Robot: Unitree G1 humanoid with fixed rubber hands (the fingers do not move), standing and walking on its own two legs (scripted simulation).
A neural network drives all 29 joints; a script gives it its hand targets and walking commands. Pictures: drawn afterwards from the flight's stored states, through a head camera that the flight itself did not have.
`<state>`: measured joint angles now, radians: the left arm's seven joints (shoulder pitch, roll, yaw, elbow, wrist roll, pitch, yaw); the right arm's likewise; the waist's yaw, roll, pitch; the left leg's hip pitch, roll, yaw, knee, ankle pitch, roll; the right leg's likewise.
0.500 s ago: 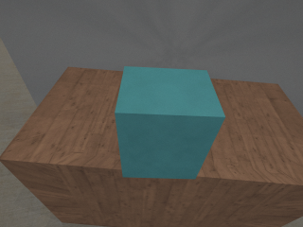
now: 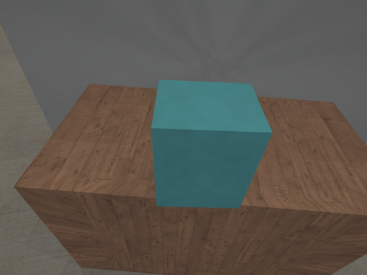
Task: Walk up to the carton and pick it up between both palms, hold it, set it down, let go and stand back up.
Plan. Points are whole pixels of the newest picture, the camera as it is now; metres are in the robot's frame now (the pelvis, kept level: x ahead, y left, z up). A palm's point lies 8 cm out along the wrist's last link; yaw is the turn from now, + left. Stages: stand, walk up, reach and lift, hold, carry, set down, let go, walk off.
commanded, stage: stand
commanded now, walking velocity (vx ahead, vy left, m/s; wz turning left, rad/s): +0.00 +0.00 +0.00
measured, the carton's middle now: (201, 147) +0.42 -0.04 +0.07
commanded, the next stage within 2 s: none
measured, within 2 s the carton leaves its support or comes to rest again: neither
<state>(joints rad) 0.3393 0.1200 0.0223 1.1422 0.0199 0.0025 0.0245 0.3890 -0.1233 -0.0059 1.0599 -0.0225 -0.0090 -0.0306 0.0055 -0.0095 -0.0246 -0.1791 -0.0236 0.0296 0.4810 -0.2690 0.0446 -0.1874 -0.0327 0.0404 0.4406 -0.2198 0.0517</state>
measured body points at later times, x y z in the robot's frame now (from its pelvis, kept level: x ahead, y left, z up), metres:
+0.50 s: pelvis -0.02 -0.01 +0.00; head -0.04 -0.01 +0.45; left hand -0.06 +0.19 -0.17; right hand -0.05 -0.22 -0.17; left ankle +0.00 +0.09 -0.74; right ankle +0.01 -0.16 -0.74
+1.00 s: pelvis -0.03 -0.02 +0.00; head -0.03 -0.02 +0.45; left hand -0.05 +0.18 -0.17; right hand -0.06 -0.22 -0.16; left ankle +0.00 +0.09 -0.74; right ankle +0.01 -0.16 -0.74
